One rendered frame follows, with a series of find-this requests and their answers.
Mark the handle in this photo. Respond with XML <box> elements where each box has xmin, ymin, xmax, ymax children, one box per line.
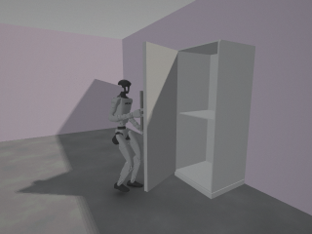
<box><xmin>139</xmin><ymin>91</ymin><xmax>144</xmax><ymax>132</ymax></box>

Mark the left robot thigh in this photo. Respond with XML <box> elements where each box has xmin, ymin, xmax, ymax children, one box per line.
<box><xmin>126</xmin><ymin>131</ymin><xmax>142</xmax><ymax>164</ymax></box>

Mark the fridge door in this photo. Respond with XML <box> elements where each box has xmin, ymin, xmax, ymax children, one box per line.
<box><xmin>142</xmin><ymin>41</ymin><xmax>178</xmax><ymax>192</ymax></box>

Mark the robot left forearm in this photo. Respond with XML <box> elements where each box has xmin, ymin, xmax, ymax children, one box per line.
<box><xmin>129</xmin><ymin>118</ymin><xmax>140</xmax><ymax>130</ymax></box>

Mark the robot right forearm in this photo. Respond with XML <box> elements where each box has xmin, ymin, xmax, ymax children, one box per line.
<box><xmin>108</xmin><ymin>112</ymin><xmax>134</xmax><ymax>122</ymax></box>

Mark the robot right upper arm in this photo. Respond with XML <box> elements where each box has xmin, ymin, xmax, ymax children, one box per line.
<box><xmin>108</xmin><ymin>97</ymin><xmax>121</xmax><ymax>122</ymax></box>

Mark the right robot shin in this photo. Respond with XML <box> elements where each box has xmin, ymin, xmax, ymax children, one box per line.
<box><xmin>117</xmin><ymin>163</ymin><xmax>134</xmax><ymax>186</ymax></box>

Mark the right robot hand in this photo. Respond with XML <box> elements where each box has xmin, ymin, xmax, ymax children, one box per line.
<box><xmin>132</xmin><ymin>108</ymin><xmax>143</xmax><ymax>118</ymax></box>

